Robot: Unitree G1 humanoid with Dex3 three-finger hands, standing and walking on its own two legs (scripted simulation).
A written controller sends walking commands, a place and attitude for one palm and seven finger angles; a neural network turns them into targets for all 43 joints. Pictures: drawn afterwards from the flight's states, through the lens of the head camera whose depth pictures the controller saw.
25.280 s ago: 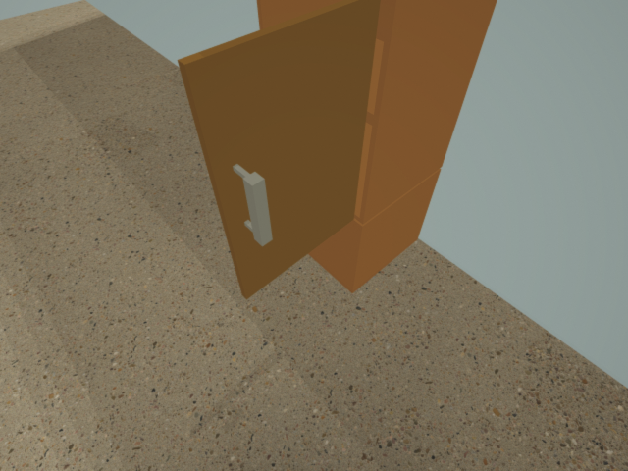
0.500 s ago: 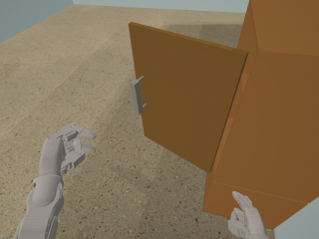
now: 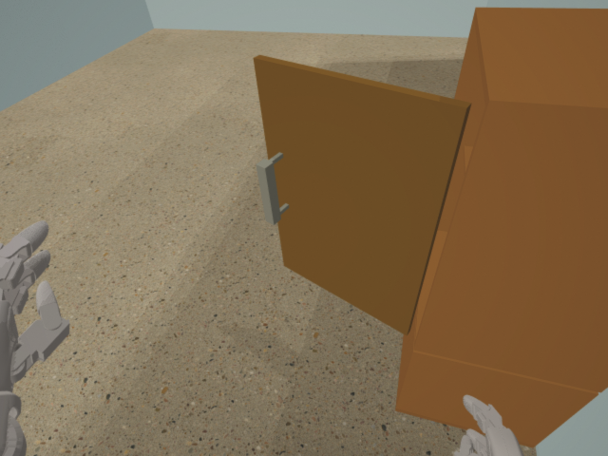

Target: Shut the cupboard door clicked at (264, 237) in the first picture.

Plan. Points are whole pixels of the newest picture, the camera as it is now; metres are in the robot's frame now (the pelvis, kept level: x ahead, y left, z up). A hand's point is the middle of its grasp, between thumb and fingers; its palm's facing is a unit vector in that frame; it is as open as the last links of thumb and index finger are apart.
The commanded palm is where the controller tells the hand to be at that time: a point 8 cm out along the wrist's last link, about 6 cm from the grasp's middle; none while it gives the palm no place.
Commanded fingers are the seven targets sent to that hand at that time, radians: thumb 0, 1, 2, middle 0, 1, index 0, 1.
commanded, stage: draw the hand back to the body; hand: left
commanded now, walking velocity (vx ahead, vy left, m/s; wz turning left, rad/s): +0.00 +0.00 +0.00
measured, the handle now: (275, 188) +0.66 +0.17 -0.03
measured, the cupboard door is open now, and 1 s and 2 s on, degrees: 69 69 69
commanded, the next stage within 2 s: step back with the hand held close in 0.22 s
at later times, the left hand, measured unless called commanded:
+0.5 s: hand (79, 319) +0.19 +0.27 +0.16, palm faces +0.45 -0.77 -0.44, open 7.4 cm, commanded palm +0.13 +0.30 +0.17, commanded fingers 0.00 0.90 0.90 -0.20 -0.30 -0.20 -0.30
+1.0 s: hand (31, 354) +0.15 +0.29 +0.16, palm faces +0.48 -0.75 -0.45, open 7.4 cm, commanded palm +0.09 +0.32 +0.17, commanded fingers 0.00 0.90 0.90 -0.20 -0.30 -0.20 -0.30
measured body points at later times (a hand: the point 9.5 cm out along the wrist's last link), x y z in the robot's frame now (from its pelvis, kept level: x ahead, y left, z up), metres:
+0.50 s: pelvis -0.01 +0.00 +0.00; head -0.01 -0.02 +0.44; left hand +0.16 +0.30 +0.18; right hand +0.17 -0.24 -0.10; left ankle -0.05 +0.08 -0.74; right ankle +0.04 -0.10 -0.74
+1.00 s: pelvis -0.06 +0.02 -0.03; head -0.06 +0.02 +0.42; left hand +0.12 +0.33 +0.18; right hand +0.10 -0.22 -0.10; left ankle -0.05 +0.08 -0.74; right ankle +0.02 -0.11 -0.74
